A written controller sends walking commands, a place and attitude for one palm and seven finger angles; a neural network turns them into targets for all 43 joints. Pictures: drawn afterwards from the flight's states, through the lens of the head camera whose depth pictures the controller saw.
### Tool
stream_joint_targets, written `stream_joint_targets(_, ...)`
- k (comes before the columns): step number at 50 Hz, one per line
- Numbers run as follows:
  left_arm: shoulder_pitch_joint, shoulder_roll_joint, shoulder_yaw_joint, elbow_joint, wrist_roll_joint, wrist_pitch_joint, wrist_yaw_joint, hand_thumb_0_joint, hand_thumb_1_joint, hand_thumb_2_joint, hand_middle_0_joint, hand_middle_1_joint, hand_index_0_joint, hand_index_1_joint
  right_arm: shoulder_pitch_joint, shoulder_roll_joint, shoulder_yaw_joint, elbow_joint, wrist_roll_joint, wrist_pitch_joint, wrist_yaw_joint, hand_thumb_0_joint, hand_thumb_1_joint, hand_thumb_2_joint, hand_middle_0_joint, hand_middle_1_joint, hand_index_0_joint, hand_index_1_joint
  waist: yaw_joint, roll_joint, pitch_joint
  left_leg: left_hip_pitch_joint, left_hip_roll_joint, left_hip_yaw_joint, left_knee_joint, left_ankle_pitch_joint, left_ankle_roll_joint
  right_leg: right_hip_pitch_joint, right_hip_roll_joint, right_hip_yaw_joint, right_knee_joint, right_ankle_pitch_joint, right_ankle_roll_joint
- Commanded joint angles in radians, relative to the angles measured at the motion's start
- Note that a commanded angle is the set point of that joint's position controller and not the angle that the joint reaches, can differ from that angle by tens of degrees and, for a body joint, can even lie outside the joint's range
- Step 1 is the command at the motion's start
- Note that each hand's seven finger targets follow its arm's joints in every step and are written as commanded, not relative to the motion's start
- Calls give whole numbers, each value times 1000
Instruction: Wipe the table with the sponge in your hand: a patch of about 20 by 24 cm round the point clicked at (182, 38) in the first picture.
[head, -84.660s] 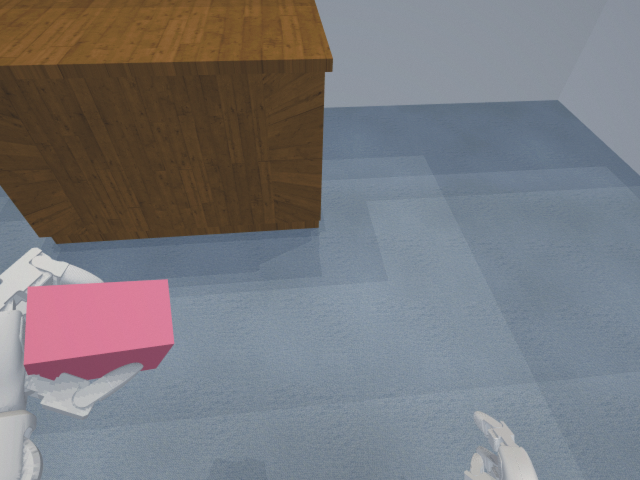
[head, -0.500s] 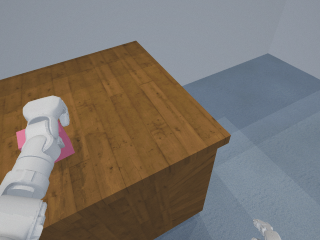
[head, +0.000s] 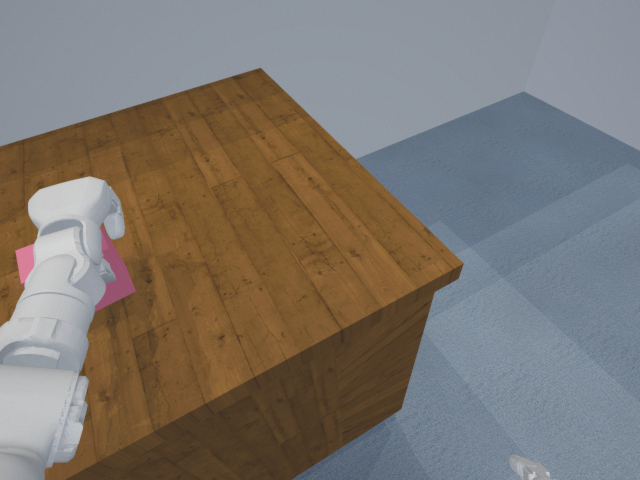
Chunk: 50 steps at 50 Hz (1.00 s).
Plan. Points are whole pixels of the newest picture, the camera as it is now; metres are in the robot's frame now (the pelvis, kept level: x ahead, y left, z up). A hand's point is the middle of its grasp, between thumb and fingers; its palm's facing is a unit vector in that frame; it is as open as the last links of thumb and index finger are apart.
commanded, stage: slide back across to the first lane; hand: left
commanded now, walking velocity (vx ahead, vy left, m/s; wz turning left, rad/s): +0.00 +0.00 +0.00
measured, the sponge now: (86, 280) +0.37 +0.35 +0.05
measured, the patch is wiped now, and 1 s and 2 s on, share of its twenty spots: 1.00 1.00 1.00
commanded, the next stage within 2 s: wipe back along the first lane in 0.58 s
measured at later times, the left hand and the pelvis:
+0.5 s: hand (39, 243) +0.38 +0.38 +0.11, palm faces -0.04 -0.04 -1.00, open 7.7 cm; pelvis +0.03 +0.05 +0.01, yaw +0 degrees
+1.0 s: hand (24, 262) +0.35 +0.39 +0.11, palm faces +0.05 -0.04 -1.00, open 7.3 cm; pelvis +0.04 +0.07 +0.01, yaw +1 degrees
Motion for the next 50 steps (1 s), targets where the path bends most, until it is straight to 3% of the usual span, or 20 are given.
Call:
stream_joint_targets(1,-264,327,100,-145,21,-2,57,0,100,1300,-1200,-1600,-1200,-1600,-78,-122,-38,-138,-4,-29,-9,0,-900,-900,200,300,200,300,21,-126,-276,-22,-14,52,-44,58,51,324,-143,134,-89,147,51)
stream_joint_targets(2,-260,336,113,-170,10,-7,55,0,100,1300,-1200,-1600,-1200,-1600,-95,-119,-35,-148,-3,-30,-11,0,-900,-900,200,300,200,300,37,-106,-284,-19,-19,45,-55,69,52,335,-141,133,-86,159,44)
stream_joint_targets(4,-277,336,105,-171,17,-2,63,0,100,1300,-1200,-1600,-1200,-1600,-94,-121,-33,-145,-4,-26,-12,0,-900,-900,200,300,200,300,20,-132,-227,-17,-18,52,-65,48,54,309,-136,116,-99,117,52)
stream_joint_targets(6,-260,338,102,-177,25,12,64,0,100,1300,-1200,-1600,-1200,-1600,-109,-121,-31,-151,-3,-27,-9,0,-900,-900,200,300,200,300,29,-125,-186,-9,-19,49,-80,33,53,293,-134,117,-114,70,49)
stream_joint_targets(7,-254,379,143,-200,27,13,63,0,100,1300,-1200,-1600,-1200,-1600,-123,-121,-31,-153,-3,-29,-9,0,-900,-900,200,300,200,300,51,-97,-204,10,-21,39,-94,53,54,296,-128,108,-108,72,38)
stream_joint_targets(11,-223,362,115,-211,38,51,49,0,100,1300,-1200,-1600,-1200,-1600,-136,-120,-28,-155,-4,-22,-5,0,-900,-900,200,300,200,300,51,-85,-176,50,-22,45,-108,75,52,302,-125,91,-118,80,38)
stream_joint_targets(16,-220,354,111,-309,13,53,10,0,100,1300,-1200,-1600,-1200,-1600,-150,-119,-28,-169,-2,-30,-10,0,-900,-900,200,300,200,300,47,-74,-206,123,-17,35,-124,125,56,324,-121,63,-126,118,35)
stream_joint_targets(18,-207,320,84,-332,20,46,-8,0,100,1300,-1200,-1600,-1200,-1600,-147,-118,-29,-170,-6,-35,-10,0,-900,-900,200,300,200,300,44,-49,-196,163,-13,27,-126,170,57,303,-115,47,-127,139,25)
stream_joint_targets(21,-145,330,116,-409,9,37,-18,0,100,1300,-1200,-1600,-1200,-1600,-149,-119,-33,-177,-10,-34,-4,0,-900,-900,200,300,200,300,57,-47,-226,203,-8,18,-123,239,51,325,-112,39,-116,211,18)
stream_joint_targets(22,-132,327,121,-459,4,27,-24,0,100,1300,-1200,-1600,-1200,-1600,-168,-115,-31,-190,-10,-41,-3,0,-900,-900,200,300,200,300,68,-8,-237,222,-9,10,-125,286,49,328,-111,39,-109,239,9)
stream_joint_targets(24,-80,270,87,-465,12,36,-28,0,100,1300,-1200,-1600,-1200,-1600,-153,-115,-35,-182,-14,-37,5,0,-900,-900,200,300,200,300,59,-27,-201,242,-1,4,-121,322,41,293,-103,17,-110,244,9)
stream_joint_targets(27,-31,270,112,-563,0,47,-28,0,100,1300,-1200,-1600,-1200,-1600,-183,-114,-33,-201,-15,-38,16,0,-900,-900,200,300,200,300,81,-12,-212,271,6,-14,-125,415,26,302,-99,10,-102,279,-2)
stream_joint_targets(31,54,260,133,-622,-11,89,-13,0,100,1300,-1200,-1600,-1200,-1600,-195,-113,-37,-196,-23,-31,29,0,-900,-900,200,300,200,300,92,-52,-223,292,10,-15,-112,500,9,325,-97,2,-94,337,4)
stream_joint_targets(33,57,250,124,-657,-11,109,-12,0,100,1300,-1200,-1600,-1200,-1600,-206,-113,-32,-196,-25,-31,34,0,-900,-900,200,300,200,300,95,-21,-219,307,17,-25,-116,555,-4,319,-94,-7,-92,326,1)
stream_joint_targets(37,136,217,115,-713,-24,156,-13,0,100,1300,-1200,-1600,-1200,-1600,-241,-107,-23,-206,-25,-32,45,0,-900,-900,200,300,200,300,107,-29,-226,313,19,-29,-123,570,-11,340,-94,0,-95,331,0)
stream_joint_targets(40,178,136,44,-725,-28,191,-28,0,100,1300,-1200,-1600,-1200,-1600,-253,-102,-19,-207,-24,-29,53,0,-900,-900,200,300,200,300,94,-40,-200,319,24,-28,-122,560,-18,319,-93,-9,-104,313,5)
stream_joint_targets(46,189,89,1,-746,-44,236,-48,0,100,1300,-1200,-1600,-1200,-1600,-275,-100,-9,-210,-20,-27,51,0,-900,-900,200,300,200,300,85,-82,-161,305,29,-35,-139,444,-10,297,-90,-17,-115,242,4)
stream_joint_targets(47,195,115,25,-779,-47,238,-50,0,100,1300,-1200,-1600,-1200,-1600,-284,-104,-8,-216,-18,-30,50,0,-900,-900,200,300,200,300,94,-59,-176,313,32,-40,-145,444,-8,306,-90,-5,-111,236,-2)
stream_joint_targets(48,214,69,-14,-760,-48,246,-53,0,100,1300,-1200,-1600,-1200,-1600,-282,-96,-4,-222,-19,-31,50,0,-900,-900,200,300,200,300,91,-60,-155,305,29,-36,-144,420,-6,300,-91,-23,-114,215,0)
stream_joint_targets(50,240,62,-18,-750,-47,248,-58,0,100,1300,-1200,-1600,-1200,-1600,-284,-95,-2,-216,-17,-30,49,0,-900,-900,200,300,200,300,91,-68,-148,300,29,-38,-145,407,-10,294,-90,-19,-116,207,1)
